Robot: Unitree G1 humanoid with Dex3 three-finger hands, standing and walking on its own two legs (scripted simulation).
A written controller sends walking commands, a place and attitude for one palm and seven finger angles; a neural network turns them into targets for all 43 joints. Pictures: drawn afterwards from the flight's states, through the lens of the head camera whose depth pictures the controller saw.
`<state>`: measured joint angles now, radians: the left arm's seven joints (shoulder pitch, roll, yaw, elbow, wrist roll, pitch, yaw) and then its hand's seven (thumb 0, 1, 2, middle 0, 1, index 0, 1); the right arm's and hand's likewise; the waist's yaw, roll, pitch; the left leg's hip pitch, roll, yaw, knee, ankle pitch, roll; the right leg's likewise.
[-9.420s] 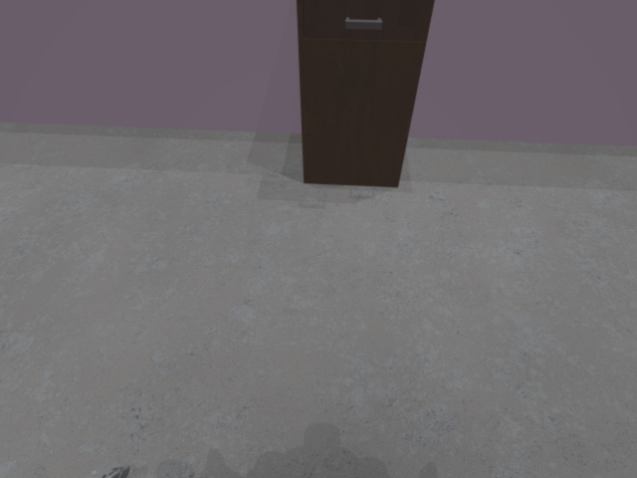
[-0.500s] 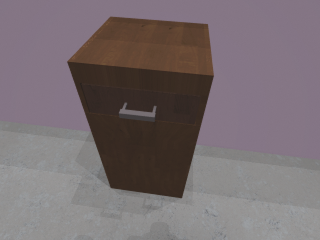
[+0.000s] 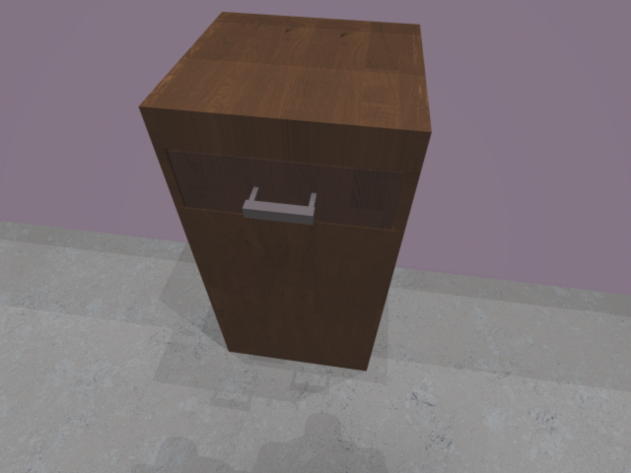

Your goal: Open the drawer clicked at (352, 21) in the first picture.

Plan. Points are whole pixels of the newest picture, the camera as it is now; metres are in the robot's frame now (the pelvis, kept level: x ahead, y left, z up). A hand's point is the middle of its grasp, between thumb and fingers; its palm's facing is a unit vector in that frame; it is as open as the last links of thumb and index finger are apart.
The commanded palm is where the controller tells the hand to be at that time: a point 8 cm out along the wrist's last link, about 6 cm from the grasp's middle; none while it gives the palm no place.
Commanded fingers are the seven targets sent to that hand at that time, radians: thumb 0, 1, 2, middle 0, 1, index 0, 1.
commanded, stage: look again from close up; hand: left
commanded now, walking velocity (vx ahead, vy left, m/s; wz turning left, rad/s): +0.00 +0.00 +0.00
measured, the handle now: (281, 203) +0.56 +0.10 -0.01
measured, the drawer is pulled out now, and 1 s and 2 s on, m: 0.00 0.00 0.00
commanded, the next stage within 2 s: come to a stop and stand still in 0.52 s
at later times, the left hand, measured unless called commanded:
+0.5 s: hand out of the picture +0.05 +0.18 -0.17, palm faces -0.01 -0.97 -0.25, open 7.4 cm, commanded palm none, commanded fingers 0.00 0.90 0.90 -0.20 -0.30 -0.20 -0.30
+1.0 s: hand out of the picture +0.07 +0.18 -0.17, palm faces +0.01 -0.96 -0.28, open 7.4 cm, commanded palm none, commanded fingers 0.00 0.90 0.90 -0.20 -0.30 -0.20 -0.30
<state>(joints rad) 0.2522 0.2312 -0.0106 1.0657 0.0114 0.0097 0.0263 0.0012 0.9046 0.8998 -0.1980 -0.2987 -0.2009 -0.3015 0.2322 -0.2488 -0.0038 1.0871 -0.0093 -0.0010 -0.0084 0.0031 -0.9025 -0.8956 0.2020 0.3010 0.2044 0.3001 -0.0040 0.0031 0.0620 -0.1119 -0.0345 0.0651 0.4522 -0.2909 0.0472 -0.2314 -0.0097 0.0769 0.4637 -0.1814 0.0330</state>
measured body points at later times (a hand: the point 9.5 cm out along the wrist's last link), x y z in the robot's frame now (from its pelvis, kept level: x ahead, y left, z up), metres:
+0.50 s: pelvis +0.00 -0.01 +0.00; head +0.01 -0.02 +0.45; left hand +0.05 +0.23 -0.15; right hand +0.03 -0.26 -0.15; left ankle -0.02 +0.09 -0.74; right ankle +0.05 -0.14 -0.74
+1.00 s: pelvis +0.02 -0.03 -0.01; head +0.00 -0.03 +0.44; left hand +0.07 +0.23 -0.15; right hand +0.08 -0.29 -0.15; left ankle -0.02 +0.09 -0.74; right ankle +0.05 -0.14 -0.74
